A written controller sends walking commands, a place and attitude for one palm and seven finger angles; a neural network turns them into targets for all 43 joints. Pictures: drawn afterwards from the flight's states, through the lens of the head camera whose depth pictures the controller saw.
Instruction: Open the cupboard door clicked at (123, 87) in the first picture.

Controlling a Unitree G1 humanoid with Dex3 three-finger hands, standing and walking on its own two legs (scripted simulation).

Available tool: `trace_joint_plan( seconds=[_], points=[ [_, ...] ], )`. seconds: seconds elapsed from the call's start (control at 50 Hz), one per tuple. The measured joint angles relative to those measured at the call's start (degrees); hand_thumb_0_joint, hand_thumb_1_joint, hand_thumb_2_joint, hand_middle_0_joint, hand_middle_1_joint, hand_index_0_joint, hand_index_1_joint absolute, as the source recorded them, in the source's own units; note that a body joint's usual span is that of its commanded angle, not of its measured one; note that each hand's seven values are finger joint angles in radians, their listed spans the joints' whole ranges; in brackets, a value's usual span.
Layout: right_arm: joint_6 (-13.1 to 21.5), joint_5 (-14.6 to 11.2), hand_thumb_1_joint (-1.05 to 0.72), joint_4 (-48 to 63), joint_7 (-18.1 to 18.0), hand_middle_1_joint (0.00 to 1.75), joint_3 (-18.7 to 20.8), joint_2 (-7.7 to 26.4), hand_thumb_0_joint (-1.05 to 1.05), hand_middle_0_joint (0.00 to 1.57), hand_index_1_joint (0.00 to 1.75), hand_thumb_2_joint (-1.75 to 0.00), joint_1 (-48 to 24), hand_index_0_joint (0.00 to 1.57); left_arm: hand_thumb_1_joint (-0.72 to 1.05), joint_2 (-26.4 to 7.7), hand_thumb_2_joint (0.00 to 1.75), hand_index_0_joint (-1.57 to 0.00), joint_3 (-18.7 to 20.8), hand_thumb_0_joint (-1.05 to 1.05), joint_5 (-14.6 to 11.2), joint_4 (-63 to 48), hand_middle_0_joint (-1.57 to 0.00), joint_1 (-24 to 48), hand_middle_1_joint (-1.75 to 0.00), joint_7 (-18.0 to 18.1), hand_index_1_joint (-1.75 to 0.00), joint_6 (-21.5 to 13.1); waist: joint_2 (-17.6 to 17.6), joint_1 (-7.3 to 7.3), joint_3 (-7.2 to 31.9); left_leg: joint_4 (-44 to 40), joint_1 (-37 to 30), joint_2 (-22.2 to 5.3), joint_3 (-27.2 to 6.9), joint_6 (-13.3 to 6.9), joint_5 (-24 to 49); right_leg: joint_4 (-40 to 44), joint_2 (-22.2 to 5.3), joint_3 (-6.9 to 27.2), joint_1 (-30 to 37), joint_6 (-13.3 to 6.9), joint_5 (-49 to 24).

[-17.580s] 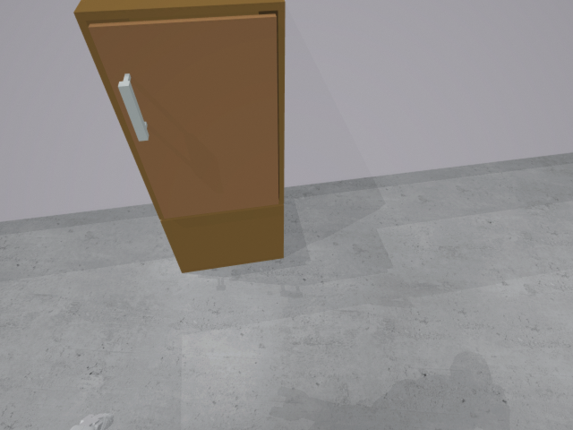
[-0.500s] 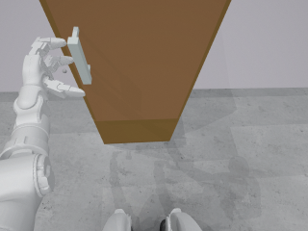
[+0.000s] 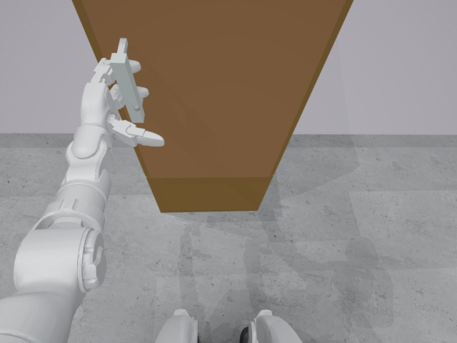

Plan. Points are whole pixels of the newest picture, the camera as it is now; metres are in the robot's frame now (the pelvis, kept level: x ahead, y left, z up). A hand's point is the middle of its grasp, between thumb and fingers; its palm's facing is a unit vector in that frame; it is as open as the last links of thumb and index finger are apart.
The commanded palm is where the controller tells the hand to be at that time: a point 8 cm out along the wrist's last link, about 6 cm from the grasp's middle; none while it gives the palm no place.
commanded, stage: slide the fingers in behind the handle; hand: left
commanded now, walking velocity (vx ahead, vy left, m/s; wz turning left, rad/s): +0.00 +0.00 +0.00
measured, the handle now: (131, 83) +0.55 +0.17 +0.08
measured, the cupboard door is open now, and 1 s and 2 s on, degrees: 0 0 40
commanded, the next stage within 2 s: close the thumb around the handle in 0.26 s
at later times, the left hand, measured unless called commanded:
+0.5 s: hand (136, 103) +0.50 +0.15 +0.08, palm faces +0.01 -1.00 -0.02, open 13.5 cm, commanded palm +0.47 +0.20 +0.08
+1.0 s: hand (140, 106) +0.49 +0.15 +0.08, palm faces -0.02 -1.00 -0.02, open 5.8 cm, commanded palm +0.47 +0.20 +0.08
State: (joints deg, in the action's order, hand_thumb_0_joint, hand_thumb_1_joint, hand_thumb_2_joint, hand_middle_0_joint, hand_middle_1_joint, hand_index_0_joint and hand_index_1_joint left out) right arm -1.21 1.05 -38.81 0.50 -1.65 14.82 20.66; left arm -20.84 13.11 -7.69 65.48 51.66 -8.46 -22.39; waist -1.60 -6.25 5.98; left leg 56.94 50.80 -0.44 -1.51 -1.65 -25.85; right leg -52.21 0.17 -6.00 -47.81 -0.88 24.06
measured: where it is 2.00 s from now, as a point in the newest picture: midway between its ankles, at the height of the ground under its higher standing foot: outside the picture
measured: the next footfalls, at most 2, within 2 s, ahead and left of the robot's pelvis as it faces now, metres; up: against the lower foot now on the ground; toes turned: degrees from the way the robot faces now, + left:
none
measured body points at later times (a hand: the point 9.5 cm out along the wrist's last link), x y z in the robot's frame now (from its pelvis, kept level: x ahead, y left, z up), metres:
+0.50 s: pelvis +0.00 -0.01 +0.00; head +0.11 -0.01 +0.44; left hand +0.49 +0.21 +0.09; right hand +0.00 -0.28 -0.11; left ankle +0.01 +0.09 -0.68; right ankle +0.00 -0.12 -0.68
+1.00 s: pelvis +0.00 -0.01 +0.00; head +0.11 +0.00 +0.44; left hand +0.49 +0.20 +0.09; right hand +0.02 -0.27 -0.11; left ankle +0.01 +0.09 -0.68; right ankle +0.00 -0.12 -0.68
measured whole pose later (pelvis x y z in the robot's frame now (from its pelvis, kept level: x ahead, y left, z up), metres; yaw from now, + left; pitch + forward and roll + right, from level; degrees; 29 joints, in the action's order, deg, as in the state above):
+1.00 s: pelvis +0.00 -0.01 +0.00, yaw -3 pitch +19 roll -2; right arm -2.6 0.2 -35.7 -0.3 -1.7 14.7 21.7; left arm -22.5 19.5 -6.1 63.1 46.3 -10.6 -23.7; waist -1.8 -7.2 6.3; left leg 54.8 47.6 -1.8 1.4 -1.4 -25.9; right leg -51.5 1.6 -2.9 -46.6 -1.1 23.6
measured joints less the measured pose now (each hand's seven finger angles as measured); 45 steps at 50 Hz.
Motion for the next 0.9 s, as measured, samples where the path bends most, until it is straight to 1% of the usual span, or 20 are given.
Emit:
trace_joint_plan(
  seconds=[0.04, 0.06, 0.1, 0.14, 0.22, 0.28, 0.38, 0.48, 0.56, 0.64, 0.74, 0.9],
  points=[
    [0.13, 0.10, -0.90, 0.73, -0.04, 0.30, -0.23, -0.10, 0.01, 0.20, 0.30, -0.90, -0.25, 0.20, -0.50, 0.22, 0.30, -0.24, 2.90, -0.01, 0.57, 0.36, -0.30, -0.52, -1.20, 1.24, -1.26, -0.55, 0.10, -0.60, 0.22, -0.12, -0.17, -0.26, 0.61, -0.01, -0.07, -0.22, 0.22, 0.62, -0.26, -0.02, -0.03],
    [0.23, 0.19, -0.90, 1.21, 0.02, 0.30, -0.30, -0.14, 0.01, 0.20, 0.30, -0.90, -0.26, 0.20, -0.50, -0.10, 0.30, -0.26, 3.70, -0.01, 1.17, 0.42, -0.30, -0.81, -1.20, 1.90, -1.27, -0.88, 0.08, -0.92, 0.27, -0.11, -0.19, -0.38, 0.85, 0.00, -0.11, -0.38, 0.31, 0.86, -0.41, -0.04, -0.02],
    [0.30, 0.28, -0.90, 2.05, 0.21, 0.30, -0.31, -0.26, 0.01, 0.20, 0.30, -0.90, -0.16, 0.20, -0.50, -1.10, 0.30, -0.28, 4.49, -0.01, 2.65, 0.22, -0.30, -1.48, -1.20, 2.49, -1.28, -1.43, -0.01, -1.33, 0.23, -0.05, -0.27, -0.60, 1.29, 0.05, -0.19, -0.70, 0.51, 1.30, -0.65, -0.10, 0.02],
    [0.09, 0.15, -0.90, 2.56, 0.30, 0.30, -0.35, -0.35, 0.01, 0.20, 0.30, -0.90, 0.00, 0.20, -0.50, -2.05, 0.30, -0.29, 4.41, -0.01, 3.33, -0.13, -0.31, -2.14, -1.21, 2.08, -1.27, -1.79, -0.13, -1.49, 0.02, -0.11, -0.56, -0.82, 1.66, 0.12, -0.25, -0.83, 0.71, 1.68, -0.64, -0.18, 0.01],
    [-0.48, -0.45, -0.90, 2.55, -0.11, 0.30, -0.77, -0.39, 0.01, 0.20, 0.30, -0.90, 0.42, 0.20, -0.50, -2.80, 0.30, -0.30, 5.74, -0.01, 2.26, 0.57, -0.31, -1.99, -1.21, 0.10, -1.25, -1.41, -0.17, -1.53, -0.32, -0.64, -1.40, -1.23, 2.15, 0.26, -0.17, -0.49, 1.12, 2.19, -0.15, -0.33, -0.20],
    [-0.77, -0.65, -0.90, 2.88, -0.52, 0.30, -0.94, -0.25, 0.01, 0.20, 0.30, -0.90, 1.01, 0.20, -0.50, -3.54, 0.30, -0.32, 7.24, -0.01, 2.25, 0.58, -0.31, -2.38, -1.21, -1.24, -1.24, -0.81, -0.19, -1.74, -0.32, -1.15, -1.79, -1.48, 2.36, 0.37, 0.00, -0.07, 1.38, 2.42, 0.07, -0.45, -0.46],
    [-0.94, -0.82, -0.90, 3.00, -0.65, 0.30, -0.38, 0.11, 0.01, 0.20, 0.30, -0.90, 2.06, 0.20, -0.50, -3.68, 0.30, -0.32, 7.46, -0.01, 1.37, -0.83, -0.31, -3.59, -1.21, -1.66, -1.22, -1.10, -0.21, -1.58, -0.24, -1.74, -2.33, -1.65, 2.62, 0.52, 0.16, 0.34, 1.57, 2.69, 0.39, -0.57, -0.63],
    [-1.36, -0.92, -0.90, 3.01, -0.85, 0.30, -0.08, 0.54, 0.01, 0.20, 0.30, -0.90, 2.25, 0.20, -0.45, -3.84, 0.33, -0.31, 8.13, -0.01, 1.62, -1.20, -0.31, -4.10, -1.21, -2.05, -1.22, -0.62, -0.03, -1.70, -0.19, -2.00, -2.49, -1.73, 2.68, 0.59, 0.25, 0.53, 1.66, 2.76, 0.48, -0.65, -0.72],
    [-1.28, -0.97, -0.90, 2.92, -0.94, 0.30, 0.26, 0.75, 0.01, 0.20, 0.30, -0.90, 2.18, 0.20, -0.33, -3.59, 0.38, -0.31, 7.27, -0.01, 1.36, -1.64, -0.31, -4.52, -1.22, -1.91, -1.22, -0.91, -0.02, -1.55, -0.22, -2.10, -2.61, -1.67, 2.66, 0.59, 0.26, 0.62, 1.61, 2.76, 0.62, -0.62, -0.71],
    [-1.25, -0.90, -0.90, 2.76, -0.98, 0.30, 0.28, 0.76, 0.01, 0.20, 0.30, -0.90, 1.70, 0.20, -0.15, -3.19, 0.45, -0.32, 7.17, -0.01, 1.48, -1.58, -0.32, -4.25, -1.24, -1.62, -1.24, -0.81, 0.07, -1.61, -0.08, -2.01, -2.43, -1.59, 2.59, 0.57, 0.24, 0.54, 1.55, 2.70, 0.48, -0.59, -0.65],
    [-1.22, -0.76, -0.90, 3.04, -0.85, 0.30, 0.27, 0.55, 0.01, 0.20, 0.30, -0.90, 1.25, 0.20, 0.10, -2.88, 0.56, -0.34, 7.56, -0.01, 1.71, -2.12, -0.34, -4.57, -1.26, -1.28, -1.27, -0.95, -0.01, -1.64, 0.14, -2.00, -2.54, -1.61, 2.79, 0.49, 0.09, 0.52, 1.57, 2.92, 0.51, -0.50, -0.59],
    [-1.45, -0.90, -0.90, 3.47, -0.79, 0.30, -0.09, -0.01, 0.01, 0.20, 0.30, -0.90, 1.13, 0.20, 0.53, -2.81, 0.75, -0.37, 7.44, 0.00, 1.42, -2.10, -0.37, -5.34, -1.31, -1.46, -1.31, -0.63, -0.09, -1.28, 0.32, -2.32, -3.26, -1.53, 3.01, 0.33, 0.00, 0.81, 1.52, 3.16, 1.16, -0.33, -0.55]
  ],
)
